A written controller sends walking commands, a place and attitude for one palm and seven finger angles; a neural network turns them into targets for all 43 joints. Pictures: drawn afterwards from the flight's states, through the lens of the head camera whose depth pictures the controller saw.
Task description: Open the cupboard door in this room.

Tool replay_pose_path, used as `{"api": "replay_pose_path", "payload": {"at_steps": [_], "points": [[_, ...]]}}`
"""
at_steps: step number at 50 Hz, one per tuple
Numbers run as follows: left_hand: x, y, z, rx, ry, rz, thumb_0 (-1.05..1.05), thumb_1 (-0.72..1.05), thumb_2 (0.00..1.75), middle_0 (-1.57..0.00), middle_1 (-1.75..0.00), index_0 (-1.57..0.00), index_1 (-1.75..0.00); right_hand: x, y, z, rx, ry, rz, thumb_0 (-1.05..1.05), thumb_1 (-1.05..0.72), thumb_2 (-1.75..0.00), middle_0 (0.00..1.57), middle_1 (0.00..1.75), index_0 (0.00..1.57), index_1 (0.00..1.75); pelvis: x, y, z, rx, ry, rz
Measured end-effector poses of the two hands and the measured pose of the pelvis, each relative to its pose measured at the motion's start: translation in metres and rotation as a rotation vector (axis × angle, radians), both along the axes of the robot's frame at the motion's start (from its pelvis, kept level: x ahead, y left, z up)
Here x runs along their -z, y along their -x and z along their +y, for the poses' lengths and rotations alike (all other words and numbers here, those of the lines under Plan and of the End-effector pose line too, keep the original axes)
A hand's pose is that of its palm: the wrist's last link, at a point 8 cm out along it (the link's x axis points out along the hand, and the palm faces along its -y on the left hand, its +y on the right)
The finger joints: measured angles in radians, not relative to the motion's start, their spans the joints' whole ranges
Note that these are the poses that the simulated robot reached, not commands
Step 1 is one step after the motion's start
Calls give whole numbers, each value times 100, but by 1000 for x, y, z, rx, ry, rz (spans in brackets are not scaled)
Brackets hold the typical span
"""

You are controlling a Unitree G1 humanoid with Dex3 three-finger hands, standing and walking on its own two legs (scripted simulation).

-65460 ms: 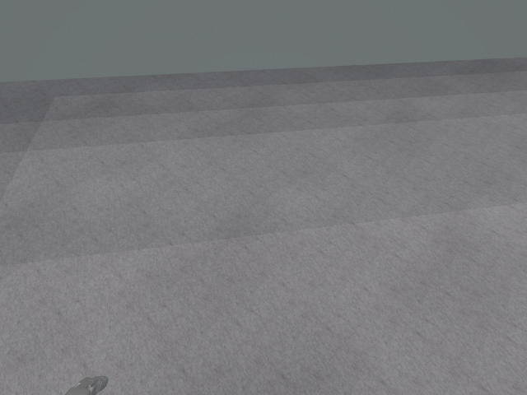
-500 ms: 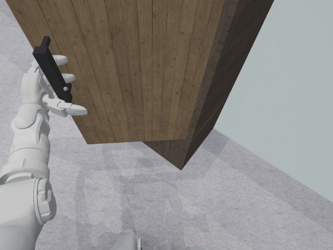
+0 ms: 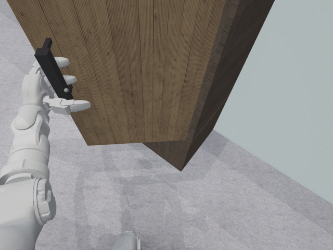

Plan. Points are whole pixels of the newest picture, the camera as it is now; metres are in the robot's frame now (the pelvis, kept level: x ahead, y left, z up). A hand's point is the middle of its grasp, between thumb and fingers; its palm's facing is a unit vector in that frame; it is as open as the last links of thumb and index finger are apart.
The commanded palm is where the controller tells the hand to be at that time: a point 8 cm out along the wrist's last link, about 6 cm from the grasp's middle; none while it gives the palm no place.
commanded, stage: close the thumb around the handle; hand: left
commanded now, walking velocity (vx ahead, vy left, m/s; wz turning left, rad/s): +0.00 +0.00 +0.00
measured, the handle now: (58, 73) +0.51 +0.26 +0.11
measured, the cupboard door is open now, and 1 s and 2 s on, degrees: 43 53 84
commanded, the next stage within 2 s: pull the door open along its arc in 0.48 s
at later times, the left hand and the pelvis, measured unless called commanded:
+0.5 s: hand (66, 90) +0.46 +0.23 +0.10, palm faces +0.10 -1.00 +0.01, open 5.8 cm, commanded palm +0.44 +0.26 +0.10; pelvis +0.00 +0.01 +0.00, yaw +0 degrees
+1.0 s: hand (65, 113) +0.40 +0.21 +0.10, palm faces +0.03 -1.00 +0.01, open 6.0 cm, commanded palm +0.34 +0.27 +0.10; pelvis +0.01 +0.00 +0.01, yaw -2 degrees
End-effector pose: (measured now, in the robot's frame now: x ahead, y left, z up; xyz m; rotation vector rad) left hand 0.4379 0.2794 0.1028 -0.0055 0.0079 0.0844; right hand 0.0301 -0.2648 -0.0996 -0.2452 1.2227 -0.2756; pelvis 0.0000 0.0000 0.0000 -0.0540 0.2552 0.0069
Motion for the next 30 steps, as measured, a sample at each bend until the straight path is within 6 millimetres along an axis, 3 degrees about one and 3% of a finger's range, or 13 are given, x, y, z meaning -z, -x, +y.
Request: {"api": "replay_pose_path", "payload": {"at_steps": [20, 30], "points": [[-1, 2, 1, -1, -1, -5, 1, 70, 82, -36, -133, -37, -133, 0, 4, 6, 3, -2, 3, 1, -91, -90, 20, 30, 20, 30, 0, 2, 5, 0, 3, -6], [-1, 1, 0, -12, 0, -5, 1, 72, 82, -35, -135, -36, -135, 2, 5, 6, -8, -2, 9, 1, -91, -90, 20, 30, 20, 30, 1, 5, 4, -4, 3, -1]]}}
